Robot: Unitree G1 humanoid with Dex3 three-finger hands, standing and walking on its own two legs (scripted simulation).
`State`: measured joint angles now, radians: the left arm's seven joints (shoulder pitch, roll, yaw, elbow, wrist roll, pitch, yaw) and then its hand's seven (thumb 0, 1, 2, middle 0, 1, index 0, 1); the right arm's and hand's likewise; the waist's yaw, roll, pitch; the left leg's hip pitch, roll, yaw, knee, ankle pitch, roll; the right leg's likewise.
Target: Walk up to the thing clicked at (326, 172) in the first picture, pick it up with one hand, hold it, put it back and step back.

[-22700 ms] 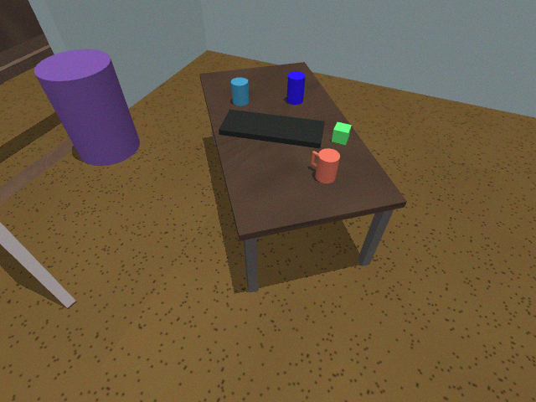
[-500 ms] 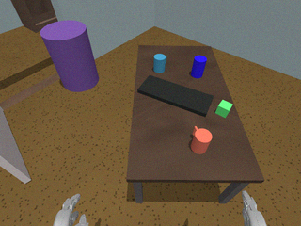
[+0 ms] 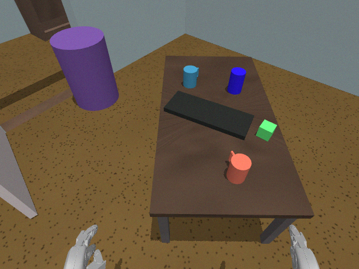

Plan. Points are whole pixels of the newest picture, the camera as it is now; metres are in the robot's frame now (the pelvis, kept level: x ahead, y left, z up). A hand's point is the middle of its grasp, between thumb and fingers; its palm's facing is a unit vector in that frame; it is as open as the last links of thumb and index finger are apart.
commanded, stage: home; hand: right
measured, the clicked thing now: (236, 165) +0.55 -0.19 -0.24
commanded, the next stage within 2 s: stand in 1.26 s
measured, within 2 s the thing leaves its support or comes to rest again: neither
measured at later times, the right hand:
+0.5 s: hand (275, 262) +0.18 -0.19 -0.06, palm faces +0.10 +0.95 -0.28, open 17.5 cm
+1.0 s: hand (275, 264) +0.18 -0.19 -0.06, palm faces +0.11 +0.95 -0.28, open 17.5 cm
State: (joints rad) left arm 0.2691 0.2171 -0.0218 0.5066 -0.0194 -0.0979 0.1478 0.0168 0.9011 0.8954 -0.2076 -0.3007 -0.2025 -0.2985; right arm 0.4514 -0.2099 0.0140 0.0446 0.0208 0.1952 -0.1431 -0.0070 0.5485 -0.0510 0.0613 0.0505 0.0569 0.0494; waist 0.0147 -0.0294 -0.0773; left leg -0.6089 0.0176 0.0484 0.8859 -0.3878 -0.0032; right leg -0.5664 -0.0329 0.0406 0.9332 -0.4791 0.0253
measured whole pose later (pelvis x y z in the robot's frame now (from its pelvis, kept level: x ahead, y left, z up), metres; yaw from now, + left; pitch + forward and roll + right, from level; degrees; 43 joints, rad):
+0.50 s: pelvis +0.01 +0.00 +0.00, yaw +0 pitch +7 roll +2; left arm 0.27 0.22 -0.02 0.52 -0.01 -0.11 0.15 0.02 0.90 0.90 -0.21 -0.30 -0.20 -0.30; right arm 0.45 -0.21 0.01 0.03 0.02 0.23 -0.14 -0.01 0.55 -0.05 0.06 0.05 0.06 0.05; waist 0.02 -0.03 -0.09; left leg -0.60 0.02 0.04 0.88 -0.40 -0.01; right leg -0.56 -0.03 0.04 0.93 -0.50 0.02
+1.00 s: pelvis +0.01 +0.00 +0.00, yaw +0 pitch +7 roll +1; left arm 0.27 0.22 -0.02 0.52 -0.01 -0.11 0.16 0.02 0.90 0.90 -0.21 -0.30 -0.20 -0.30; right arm 0.45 -0.21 0.01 0.02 0.02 0.25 -0.14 -0.01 0.55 -0.05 0.06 0.05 0.06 0.05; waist 0.01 -0.03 -0.09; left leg -0.60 0.02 0.04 0.89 -0.40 -0.01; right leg -0.56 -0.03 0.04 0.94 -0.49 0.02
